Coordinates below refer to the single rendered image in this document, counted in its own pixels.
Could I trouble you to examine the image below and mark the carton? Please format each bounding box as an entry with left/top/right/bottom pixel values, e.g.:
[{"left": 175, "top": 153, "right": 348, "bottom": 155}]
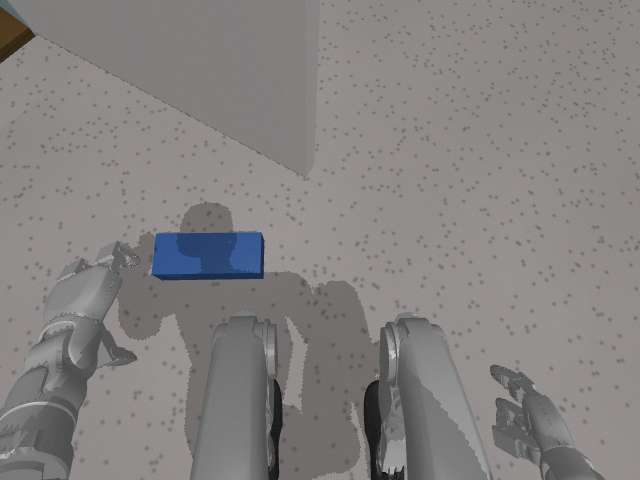
[{"left": 152, "top": 232, "right": 264, "bottom": 280}]

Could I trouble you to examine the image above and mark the right robot hand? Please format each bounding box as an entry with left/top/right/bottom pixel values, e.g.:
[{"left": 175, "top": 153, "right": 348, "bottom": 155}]
[{"left": 490, "top": 365, "right": 576, "bottom": 468}]

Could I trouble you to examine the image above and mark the left robot arm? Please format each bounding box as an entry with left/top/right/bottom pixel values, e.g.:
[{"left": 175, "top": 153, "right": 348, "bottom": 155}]
[{"left": 0, "top": 316, "right": 102, "bottom": 480}]

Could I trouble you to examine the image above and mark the left robot hand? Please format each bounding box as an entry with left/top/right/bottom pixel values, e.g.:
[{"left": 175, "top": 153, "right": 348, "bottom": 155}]
[{"left": 43, "top": 241, "right": 140, "bottom": 369}]

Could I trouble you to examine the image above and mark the right robot foot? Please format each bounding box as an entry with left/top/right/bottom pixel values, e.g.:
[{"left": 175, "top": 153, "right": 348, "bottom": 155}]
[{"left": 364, "top": 380, "right": 404, "bottom": 480}]

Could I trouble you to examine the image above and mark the right robot arm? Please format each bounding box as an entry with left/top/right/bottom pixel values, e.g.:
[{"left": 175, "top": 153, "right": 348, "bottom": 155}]
[{"left": 540, "top": 447, "right": 606, "bottom": 480}]

